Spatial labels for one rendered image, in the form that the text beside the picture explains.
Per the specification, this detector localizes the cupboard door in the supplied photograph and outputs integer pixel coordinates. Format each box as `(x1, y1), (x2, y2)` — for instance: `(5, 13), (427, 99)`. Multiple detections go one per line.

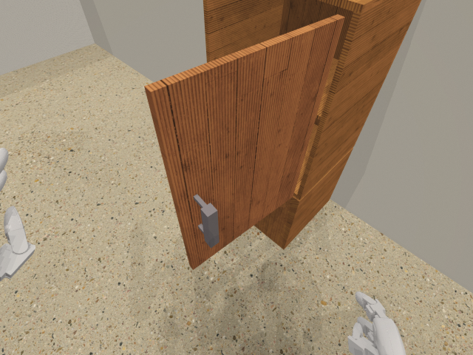
(144, 14), (345, 270)

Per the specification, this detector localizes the robot right hand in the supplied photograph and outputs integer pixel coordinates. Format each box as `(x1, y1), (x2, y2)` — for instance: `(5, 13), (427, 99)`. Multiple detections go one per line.
(348, 291), (406, 355)

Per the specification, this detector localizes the robot left hand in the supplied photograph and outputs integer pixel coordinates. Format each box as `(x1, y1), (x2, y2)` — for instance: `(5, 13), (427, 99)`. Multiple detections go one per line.
(0, 148), (35, 282)

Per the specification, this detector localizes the handle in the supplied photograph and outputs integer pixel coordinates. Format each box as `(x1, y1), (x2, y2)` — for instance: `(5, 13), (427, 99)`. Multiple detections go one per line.
(194, 194), (220, 248)

